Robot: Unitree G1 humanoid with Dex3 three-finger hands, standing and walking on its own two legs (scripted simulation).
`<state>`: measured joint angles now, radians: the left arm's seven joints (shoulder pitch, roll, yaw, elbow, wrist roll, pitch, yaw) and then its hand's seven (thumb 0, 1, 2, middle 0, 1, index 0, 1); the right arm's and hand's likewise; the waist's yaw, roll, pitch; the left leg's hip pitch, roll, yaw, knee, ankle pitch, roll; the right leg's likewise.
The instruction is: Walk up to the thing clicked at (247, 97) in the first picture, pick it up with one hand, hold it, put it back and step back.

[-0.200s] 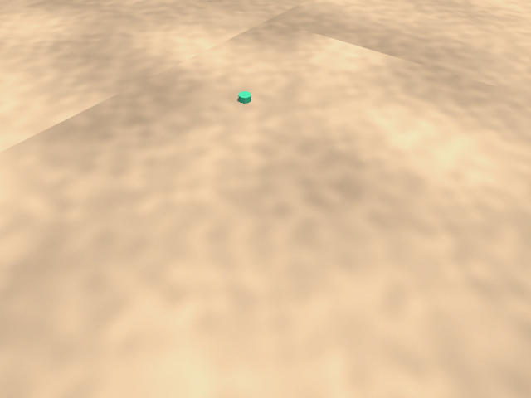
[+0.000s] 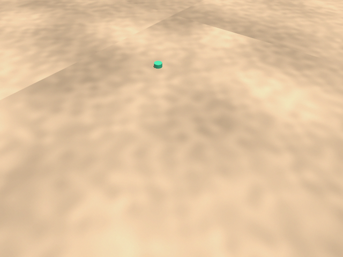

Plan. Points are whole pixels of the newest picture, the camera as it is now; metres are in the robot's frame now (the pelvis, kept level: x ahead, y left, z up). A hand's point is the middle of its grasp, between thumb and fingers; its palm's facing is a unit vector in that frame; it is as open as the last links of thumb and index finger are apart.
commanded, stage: stand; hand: left
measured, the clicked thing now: (158, 64) +2.14 +0.11 -0.76
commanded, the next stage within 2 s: walk up in 0.92 s
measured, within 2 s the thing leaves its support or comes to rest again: neither
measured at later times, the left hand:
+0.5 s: hand out of the picture +0.07 +0.25 -0.16, palm faces -0.02 -0.94 -0.33, open 7.3 cm
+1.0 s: hand out of the picture +0.08 +0.25 -0.15, palm faces -0.03 -0.95 -0.32, open 7.4 cm
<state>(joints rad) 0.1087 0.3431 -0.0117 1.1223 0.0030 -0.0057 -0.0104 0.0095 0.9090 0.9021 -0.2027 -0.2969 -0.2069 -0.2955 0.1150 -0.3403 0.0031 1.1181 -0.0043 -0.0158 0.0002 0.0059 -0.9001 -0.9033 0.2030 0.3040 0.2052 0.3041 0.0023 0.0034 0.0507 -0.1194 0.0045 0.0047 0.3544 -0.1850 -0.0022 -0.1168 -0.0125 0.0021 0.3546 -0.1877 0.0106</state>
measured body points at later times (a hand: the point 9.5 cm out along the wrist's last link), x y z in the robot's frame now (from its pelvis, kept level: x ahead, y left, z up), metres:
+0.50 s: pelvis +0.00 +0.00 +0.00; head +0.00 +0.00 +0.45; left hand +0.07 +0.30 -0.13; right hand +0.08 -0.30 -0.13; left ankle +0.01 +0.12 -0.75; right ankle +0.01 -0.13 -0.75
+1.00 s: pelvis +0.01 +0.00 +0.00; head +0.01 -0.01 +0.45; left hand +0.08 +0.30 -0.13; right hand +0.08 -0.31 -0.13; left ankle +0.00 +0.12 -0.74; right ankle +0.00 -0.13 -0.74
